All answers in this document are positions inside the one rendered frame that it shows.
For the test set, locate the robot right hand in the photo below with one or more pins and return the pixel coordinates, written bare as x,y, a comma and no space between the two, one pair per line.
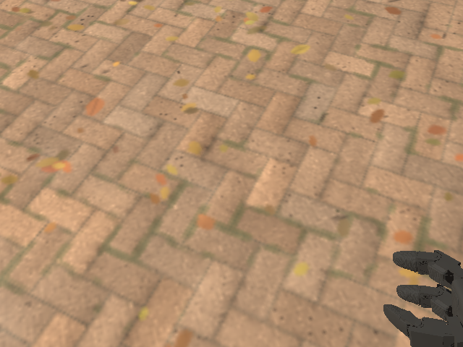
448,305

